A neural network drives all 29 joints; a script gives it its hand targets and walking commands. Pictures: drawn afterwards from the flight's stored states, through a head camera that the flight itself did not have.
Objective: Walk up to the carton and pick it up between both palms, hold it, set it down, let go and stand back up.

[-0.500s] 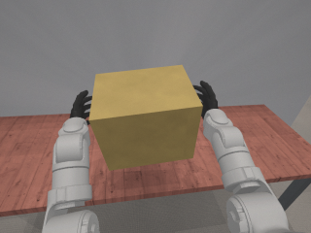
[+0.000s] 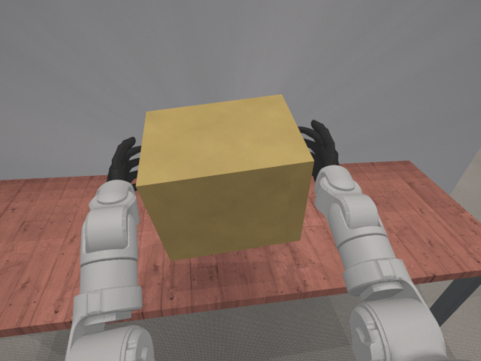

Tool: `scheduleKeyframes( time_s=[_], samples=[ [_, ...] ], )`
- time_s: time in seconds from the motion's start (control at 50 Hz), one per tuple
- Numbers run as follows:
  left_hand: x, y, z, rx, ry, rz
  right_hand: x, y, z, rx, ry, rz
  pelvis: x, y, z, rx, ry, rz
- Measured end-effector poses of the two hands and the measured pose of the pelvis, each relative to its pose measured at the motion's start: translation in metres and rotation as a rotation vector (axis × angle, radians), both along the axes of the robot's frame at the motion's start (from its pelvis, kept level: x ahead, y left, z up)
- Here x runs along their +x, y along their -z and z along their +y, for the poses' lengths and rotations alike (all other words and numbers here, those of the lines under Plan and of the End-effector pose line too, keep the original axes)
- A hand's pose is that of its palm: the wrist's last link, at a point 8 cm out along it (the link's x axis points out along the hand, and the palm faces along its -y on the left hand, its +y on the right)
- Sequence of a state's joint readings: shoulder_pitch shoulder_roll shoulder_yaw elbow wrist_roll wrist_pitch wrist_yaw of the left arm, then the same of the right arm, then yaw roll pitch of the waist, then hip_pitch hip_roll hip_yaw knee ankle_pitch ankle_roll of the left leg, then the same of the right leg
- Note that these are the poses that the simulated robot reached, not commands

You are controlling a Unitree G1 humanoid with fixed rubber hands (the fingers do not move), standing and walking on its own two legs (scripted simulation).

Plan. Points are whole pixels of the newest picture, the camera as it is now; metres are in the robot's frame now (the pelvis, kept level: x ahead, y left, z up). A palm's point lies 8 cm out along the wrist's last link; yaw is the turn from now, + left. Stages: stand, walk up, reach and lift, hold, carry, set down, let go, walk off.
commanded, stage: hold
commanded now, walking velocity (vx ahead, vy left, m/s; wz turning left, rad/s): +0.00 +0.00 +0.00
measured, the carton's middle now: (225, 178) +0.40 +0.03 +0.16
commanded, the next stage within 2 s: set down in 0.68 s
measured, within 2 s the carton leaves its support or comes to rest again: neither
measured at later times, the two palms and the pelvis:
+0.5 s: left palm (121, 188) +0.35 +0.19 +0.18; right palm (323, 173) +0.37 -0.14 +0.20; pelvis +0.00 +0.00 +0.00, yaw +0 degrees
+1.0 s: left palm (117, 182) +0.34 +0.19 +0.20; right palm (325, 165) +0.37 -0.13 +0.22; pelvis -0.01 +0.00 +0.00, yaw +0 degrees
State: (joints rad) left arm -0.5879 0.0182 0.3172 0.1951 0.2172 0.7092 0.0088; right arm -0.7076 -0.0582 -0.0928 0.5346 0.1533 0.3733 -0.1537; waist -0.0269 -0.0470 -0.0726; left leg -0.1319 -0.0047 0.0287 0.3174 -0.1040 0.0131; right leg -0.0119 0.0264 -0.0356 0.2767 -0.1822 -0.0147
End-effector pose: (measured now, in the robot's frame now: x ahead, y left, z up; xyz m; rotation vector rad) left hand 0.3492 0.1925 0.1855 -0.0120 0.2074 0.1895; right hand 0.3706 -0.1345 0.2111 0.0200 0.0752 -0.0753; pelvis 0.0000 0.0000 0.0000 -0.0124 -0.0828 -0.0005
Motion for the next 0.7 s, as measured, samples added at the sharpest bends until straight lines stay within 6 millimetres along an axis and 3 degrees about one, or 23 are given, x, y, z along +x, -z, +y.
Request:
scheduleKeyframes(
  time_s=[0.24, 0.44, 0.7],
  samples=[
    [-0.011, -0.002, 0.001, -0.002, 0.002, 0.002, -0.011, 0.000, 0.000, -0.009, 0.002, 0.007, -0.009, 0.000, 0.001, -0.002, 0.000, -0.015],
    [-0.006, 0.002, 0.001, 0.000, -0.003, 0.013, -0.004, 0.012, -0.001, -0.045, -0.009, 0.050, -0.004, 0.001, -0.001, 0.001, 0.000, -0.012],
    [0.003, 0.002, 0.002, -0.002, -0.001, -0.001, 0.004, -0.002, 0.002, -0.018, -0.002, -0.005, 0.003, 0.000, -0.001, 0.001, 0.000, -0.002]
  ],
)
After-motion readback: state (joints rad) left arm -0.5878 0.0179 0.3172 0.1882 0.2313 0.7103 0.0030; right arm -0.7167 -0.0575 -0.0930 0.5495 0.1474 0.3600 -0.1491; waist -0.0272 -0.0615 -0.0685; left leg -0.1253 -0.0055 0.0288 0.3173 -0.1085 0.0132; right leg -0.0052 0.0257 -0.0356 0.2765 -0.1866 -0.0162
